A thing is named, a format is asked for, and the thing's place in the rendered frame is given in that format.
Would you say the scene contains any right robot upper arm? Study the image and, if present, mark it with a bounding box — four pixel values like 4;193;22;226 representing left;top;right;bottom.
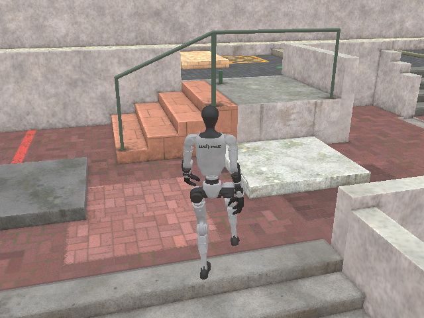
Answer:
224;134;238;173

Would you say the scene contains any robot thigh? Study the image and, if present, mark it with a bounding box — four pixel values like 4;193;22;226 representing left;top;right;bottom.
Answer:
221;182;235;207
190;186;209;236

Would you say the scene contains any robot left forearm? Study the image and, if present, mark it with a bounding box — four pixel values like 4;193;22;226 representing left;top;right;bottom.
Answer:
182;160;191;178

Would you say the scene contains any left robot hand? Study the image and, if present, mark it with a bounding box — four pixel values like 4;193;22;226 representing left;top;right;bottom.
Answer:
184;173;200;186

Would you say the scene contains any left robot thigh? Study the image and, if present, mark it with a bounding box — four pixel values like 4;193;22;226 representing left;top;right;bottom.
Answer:
190;186;209;236

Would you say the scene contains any right robot hand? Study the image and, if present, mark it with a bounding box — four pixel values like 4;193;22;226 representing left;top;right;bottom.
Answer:
228;197;244;215

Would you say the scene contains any left robot upper arm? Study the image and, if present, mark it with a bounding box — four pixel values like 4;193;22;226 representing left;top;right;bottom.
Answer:
183;134;197;168

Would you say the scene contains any robot right forearm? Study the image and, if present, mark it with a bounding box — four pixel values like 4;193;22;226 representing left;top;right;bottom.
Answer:
231;163;244;198

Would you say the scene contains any right robot thigh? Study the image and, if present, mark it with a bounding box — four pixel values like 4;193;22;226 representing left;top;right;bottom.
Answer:
221;182;235;207

